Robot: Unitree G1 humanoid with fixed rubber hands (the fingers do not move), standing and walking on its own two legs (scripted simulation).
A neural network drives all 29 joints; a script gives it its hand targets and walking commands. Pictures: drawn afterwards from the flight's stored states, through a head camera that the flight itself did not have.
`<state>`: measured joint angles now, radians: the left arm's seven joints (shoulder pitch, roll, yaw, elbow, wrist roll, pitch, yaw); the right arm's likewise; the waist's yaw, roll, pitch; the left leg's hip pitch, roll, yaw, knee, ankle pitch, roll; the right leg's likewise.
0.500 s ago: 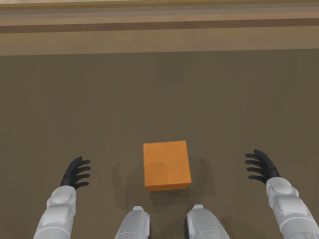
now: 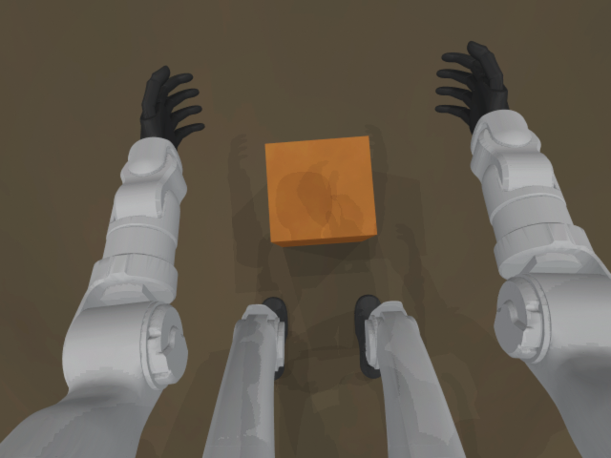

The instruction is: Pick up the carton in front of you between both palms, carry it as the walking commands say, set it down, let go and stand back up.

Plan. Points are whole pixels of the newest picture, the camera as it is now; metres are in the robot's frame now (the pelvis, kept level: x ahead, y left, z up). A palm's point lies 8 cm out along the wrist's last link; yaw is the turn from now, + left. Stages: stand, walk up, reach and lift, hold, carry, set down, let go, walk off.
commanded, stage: reach and lift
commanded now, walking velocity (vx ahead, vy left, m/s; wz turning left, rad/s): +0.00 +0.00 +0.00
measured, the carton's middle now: (319, 199) +0.47 +0.00 -0.51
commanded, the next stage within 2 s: none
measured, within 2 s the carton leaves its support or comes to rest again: leaves its support in 1.70 s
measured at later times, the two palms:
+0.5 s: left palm (213, 187) +0.47 +0.20 -0.32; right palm (426, 174) +0.48 -0.19 -0.33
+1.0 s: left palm (229, 195) +0.48 +0.20 -0.45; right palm (404, 184) +0.49 -0.18 -0.45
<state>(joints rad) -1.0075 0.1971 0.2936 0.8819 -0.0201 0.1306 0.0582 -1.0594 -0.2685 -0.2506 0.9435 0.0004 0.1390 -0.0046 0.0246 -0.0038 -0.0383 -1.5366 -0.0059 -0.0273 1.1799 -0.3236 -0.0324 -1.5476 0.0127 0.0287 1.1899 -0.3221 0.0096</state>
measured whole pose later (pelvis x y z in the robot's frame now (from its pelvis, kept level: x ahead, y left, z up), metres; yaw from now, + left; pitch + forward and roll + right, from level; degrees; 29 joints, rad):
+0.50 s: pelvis +0.00 +0.00 -0.17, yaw +0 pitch +49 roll +1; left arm -0.97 0.24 0.18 0.82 -0.15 0.02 0.10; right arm -1.00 -0.30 -0.14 0.85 0.14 0.03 -0.08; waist 0.02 0.00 -0.02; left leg -2.15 -0.04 -0.05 1.83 -0.54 -0.05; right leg -2.15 0.03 0.03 1.84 -0.54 0.02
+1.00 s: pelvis -0.02 +0.00 -0.27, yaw +1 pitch +38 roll +1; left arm -1.27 0.34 0.04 1.10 -0.30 -0.03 0.13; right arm -1.30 -0.38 0.00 1.11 0.27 -0.02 -0.11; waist 0.01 0.02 0.30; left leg -2.30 -0.04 -0.03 2.17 -0.54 -0.05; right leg -2.30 0.03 0.04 2.18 -0.54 0.03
